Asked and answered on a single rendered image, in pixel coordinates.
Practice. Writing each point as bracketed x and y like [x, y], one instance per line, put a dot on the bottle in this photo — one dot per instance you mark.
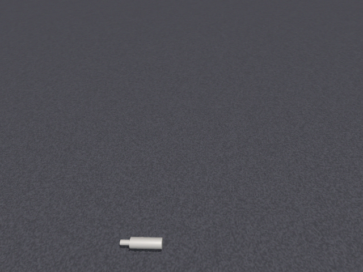
[143, 242]

